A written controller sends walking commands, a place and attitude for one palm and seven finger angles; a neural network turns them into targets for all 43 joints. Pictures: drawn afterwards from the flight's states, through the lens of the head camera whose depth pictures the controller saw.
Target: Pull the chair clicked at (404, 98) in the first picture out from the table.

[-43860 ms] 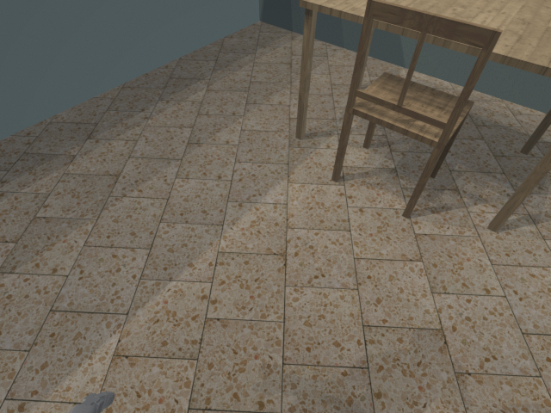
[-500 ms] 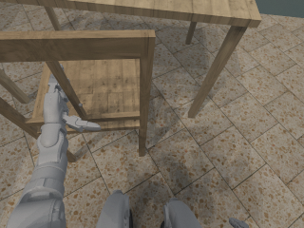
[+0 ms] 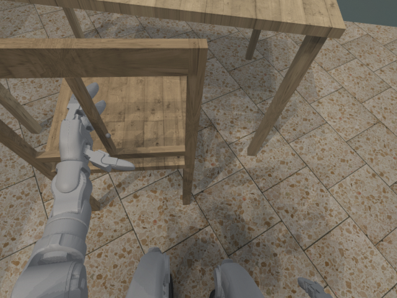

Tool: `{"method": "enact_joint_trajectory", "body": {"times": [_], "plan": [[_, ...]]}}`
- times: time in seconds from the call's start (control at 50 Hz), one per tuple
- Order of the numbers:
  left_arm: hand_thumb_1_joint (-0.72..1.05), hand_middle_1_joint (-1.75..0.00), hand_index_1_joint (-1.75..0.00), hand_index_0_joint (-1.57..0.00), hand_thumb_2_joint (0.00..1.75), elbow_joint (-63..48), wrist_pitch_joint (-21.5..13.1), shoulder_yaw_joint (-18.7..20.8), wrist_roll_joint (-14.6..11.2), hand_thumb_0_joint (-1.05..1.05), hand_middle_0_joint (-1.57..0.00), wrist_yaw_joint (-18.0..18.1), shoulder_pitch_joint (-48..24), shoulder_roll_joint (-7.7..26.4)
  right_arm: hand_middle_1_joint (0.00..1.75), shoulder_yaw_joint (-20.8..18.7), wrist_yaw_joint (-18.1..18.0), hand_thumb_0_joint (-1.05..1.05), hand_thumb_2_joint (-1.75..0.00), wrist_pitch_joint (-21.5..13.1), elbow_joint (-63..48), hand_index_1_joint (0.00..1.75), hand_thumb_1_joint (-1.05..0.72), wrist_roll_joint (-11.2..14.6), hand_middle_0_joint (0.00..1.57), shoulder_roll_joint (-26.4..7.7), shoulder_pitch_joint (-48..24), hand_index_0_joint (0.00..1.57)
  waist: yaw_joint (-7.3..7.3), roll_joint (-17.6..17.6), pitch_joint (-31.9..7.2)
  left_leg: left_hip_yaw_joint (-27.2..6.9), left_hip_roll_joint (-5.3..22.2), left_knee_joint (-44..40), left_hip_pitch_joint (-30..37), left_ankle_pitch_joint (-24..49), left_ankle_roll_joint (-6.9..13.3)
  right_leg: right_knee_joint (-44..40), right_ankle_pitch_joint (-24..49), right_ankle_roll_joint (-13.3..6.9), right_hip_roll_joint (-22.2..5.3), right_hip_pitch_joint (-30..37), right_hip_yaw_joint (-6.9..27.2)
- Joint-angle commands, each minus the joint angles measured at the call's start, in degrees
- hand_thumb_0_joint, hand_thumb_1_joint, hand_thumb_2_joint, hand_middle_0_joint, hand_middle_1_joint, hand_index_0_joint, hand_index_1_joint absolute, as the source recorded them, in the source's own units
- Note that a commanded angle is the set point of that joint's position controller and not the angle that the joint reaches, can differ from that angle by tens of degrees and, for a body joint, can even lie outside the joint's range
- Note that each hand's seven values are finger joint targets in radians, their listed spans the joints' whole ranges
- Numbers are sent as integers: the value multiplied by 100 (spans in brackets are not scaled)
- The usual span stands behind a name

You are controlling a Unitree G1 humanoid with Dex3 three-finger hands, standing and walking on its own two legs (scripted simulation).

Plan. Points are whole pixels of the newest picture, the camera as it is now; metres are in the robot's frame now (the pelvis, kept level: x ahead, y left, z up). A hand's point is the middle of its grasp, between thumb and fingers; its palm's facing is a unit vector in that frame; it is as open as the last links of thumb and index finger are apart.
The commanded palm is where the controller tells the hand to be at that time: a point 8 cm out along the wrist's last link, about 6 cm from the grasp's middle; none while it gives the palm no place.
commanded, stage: hook a spindle and tug to test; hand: left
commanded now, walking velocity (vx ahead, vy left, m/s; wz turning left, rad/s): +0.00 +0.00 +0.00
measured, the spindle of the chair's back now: (96, 121) +0.46 +0.21 +0.02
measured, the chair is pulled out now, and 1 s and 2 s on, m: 0.15 0.16 0.26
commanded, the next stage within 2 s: step backward, pulling the chair out in 1.20 s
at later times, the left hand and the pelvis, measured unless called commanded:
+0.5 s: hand (106, 131) +0.44 +0.19 +0.02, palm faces +0.10 -1.00 -0.02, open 6.9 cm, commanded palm +0.41 +0.22 +0.02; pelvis +0.00 +0.00 +0.00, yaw +0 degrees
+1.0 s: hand (108, 137) +0.42 +0.18 +0.02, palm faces +0.08 -1.00 -0.01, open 5.0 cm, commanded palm +0.38 +0.22 +0.02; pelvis +0.02 +0.01 +0.01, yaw -1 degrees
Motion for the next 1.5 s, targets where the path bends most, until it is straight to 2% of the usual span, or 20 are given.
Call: {"method": "enact_joint_trajectory", "body": {"times": [0.0, 0.12, 0.18, 0.36, 0.48, 0.56, 0.62, 0.76, 0.88, 1.04, 1.14, 1.24, 1.28, 1.3, 1.32, 1.36, 1.38, 1.4, 1.44, 1.48], "plan": [[-44, -96, -96, -34, 32, -838, -252, 123, -10, 0, -34, 24, -2042, 997, 30, -344, -54, 0, -90, -90, -419, 30, -90, 24, 20, -970, 542, 20, -232, 147, -2177, -375, -67, -668, 2610, 1424, -42, -1083, 1642, -30, 17, 150, 183], [-11, -129, -129, -45, 47, -1136, -356, -10, -33, 0, -45, -18, -2247, 855, 30, -355, -52, 0, -90, -112, -463, 30, -90, 12, 20, -954, 535, 20, -187, 551, -2589, -452, -42, -686, 3118, 1681, -78, -1021, 1661, -81, 21, -21, 143], [6, -145, -145, -50, 54, -877, -336, 87, 14, 0, -50, 11, -2277, 1011, 30, -353, -68, 0, -90, -93, -385, 30, -90, 1, 20, -986, 597, 20, -229, 316, -2463, -458, -32, -661, 2913, 1569, -65, -1029, 1602, -55, 28, -23, 147], [56, -145, -145, -50, 76, -986, -316, -37, 24, 0, -50, -15, -2228, 852, 30, -379, -41, 0, -90, -64, -378, 30, -90, 2, 20, -963, 635, 20, -207, 437, -2682, -449, -41, -664, 3129, 1878, -69, -1015, 1864, -72, 28, 89, 124], [90, -145, -145, -50, 90, -814, -272, -33, 40, 0, -50, 15, -2141, 850, 30, -370, -37, 0, -90, -14, -369, 30, -90, 6, 20, -972, 636, 20, -262, 255, -2389, -464, -37, -700, 2975, 1733, -58, -1060, 1746, -59, 40, 3, 102], [90, -145, -145, -50, 90, -1087, -317, -89, 33, 0, -50, 41, -1853, 742, 30, -392, 0, 0, -90, -19, -427, 30, -90, -1, 20, -962, 630, 20, -121, 596, -2662, -508, -6, -769, 3451, 2097, -126, -1021, 1861, -108, 42, -37, 44], [90, -145, -145, -50, 90, -1269, -273, -255, -11, 0, -50, 53, -1539, 516, 30, -397, 31, 0, -90, -16, -508, 30, -90, 9, 20, -934, 589, 20, -138, 455, -2699, -487, -11, -770, 3458, 2304, -106, -1021, 2098, -100, 52, 114, 36], [90, -145, -145, -50, 90, -1745, -258, -258, -39, 0, -50, 109, -694, 508, 30, -407, 88, 0, -90, 0, -632, 30, -90, 33, 20, -914, 521, 20, 30, 422, -2658, -430, -1, -857, 3525, 2594, -132, -1042, 2388, -100, 59, 367, 41], [90, -145, -145, -50, 90, -2015, -245, -305, -95, 0, -50, 146, -362, 420, 30, -407, 106, 0, -90, -18, -680, 30, -90, 36, 20, -892, 485, 20, 32, 258, -2513, -387, -13, -865, 3382, 2677, -121, -1036, 2599, -75, 53, 543, 50], [90, -145, -145, -50, 90, -2591, -173, -379, -136, 0, -50, 151, 452, 310, 30, -421, 119, 0, -90, -61, -811, 30, -90, 52, 20, -848, 415, 20, 175, 436, -2587, -371, 19, -883, 3608, 3243, -158, -987, 2921, -74, 29, 676, 53], [90, -145, -145, -50, 90, -3065, -170, -570, -169, 0, -50, 192, 785, 108, 30, -433, 123, 0, -90, -116, -870, 30, -90, 52, 20, -802, 366, 20, 175, 317, -2672, -363, 28, -873, 3692, 3454, -144, -983, 3151, -46, 14, 824, 56], [90, -145, -145, -50, 90, -3054, -257, -471, -89, 0, -50, 280, 633, 236, 30, -429, 91, 0, -90, -160, -805, 30, -90, 22, 20, -808, 320, 20, 153, 272, -2495, -373, 6, -811, 3504, 3163, -147, -926, 2979, -53, 6, 699, 73], [90, -145, -145, -50, 90, -3203, -276, -906, -63, 0, -50, 289, 226, -144, 30, -418, 92, 0, -90, -183, -799, 30, -90, 18, 20, -771, 261, 20, 3, 393, -2467, -396, 9, -799, 3607, 3021, -142, -955, 2807, -41, -8, 508, 50], [90, -145, -145, -50, 90, -4153, 444, 214, 545, 0, -50, 861, -809, 2144, 30, -377, -142, 0, -90, 196, -1202, 30, -90, 312, 20, -832, 570, 20, 377, 861, -4019, -285, 51, -1966, 5444, 2872, -39, -1946, 3348, -93, -364, 2907, 544], [90, -145, -145, -50, 90, -4325, 825, 6, 558, 0, -50, 1084, -859, 1820, 30, -326, -322, 0, -90, 246, -1352, 30, -90, 330, 20, -736, 637, 20, 263, 1110, -3700, -279, -61, -2102, 5743, 3178, -26, -2290, 3932, -83, -308, 2939, 486], [90, -145, -145, -50, 90, -3685, 1318, -446, 562, 0, -50, 1224, -81, 1042, 30, -257, -485, 0, -90, 260, -1282, 30, -90, 369, 20, -674, 483, 20, 178, 873, -3105, -332, 10, -2263, 5579, 3687, 39, -2335, 4443, 9, -376, 2831, 469], [90, -145, -145, -50, 90, -2776, 1623, -809, 572, 0, -50, 1166, 455, 636, 30, -190, -498, 0, -90, 357, -1189, 30, -90, 361, 20, -704, 225, 20, 226, 901, -2152, -719, 199, -2819, 5027, 2991, -56, -2410, 3144, -10, -379, 2446, 301], [90, -145, -145, -50, 90, -2179, 1845, -1003, 582, 0, -50, 1176, 577, 413, 30, -185, -549, 0, -90, 430, -1076, 30, -90, 389, 20, -697, 275, 20, 174, 467, -1594, -694, 244, -2850, 4663, 2895, 100, -2596, 3126, 67, -350, 2613, 337], [90, -145, -145, -50, 90, -1688, 2000, -1048, 656, 0, -50, 1228, 131, 456, 30, -174, -629, 0, -90, 482, -895, 30, -90, 383, 20, -749, 462, 20, 86, -238, -1542, -437, 235, -2760, 4737, 3626, 153, -3004, 4338, 220, -448, 3212, 445], [90, -145, -145, -50, 90, -1210, 1973, -1075, 645, 0, -50, 1214, -279, 464, 30, -163, -674, 0, -90, 498, -786, 30, -90, 373, 20, -784, 478, 20, 78, -427, -1542, -313, 267, -2907, 4913, 4111, 141, -3256, 5327, 362, -588, 3677, 520]]}}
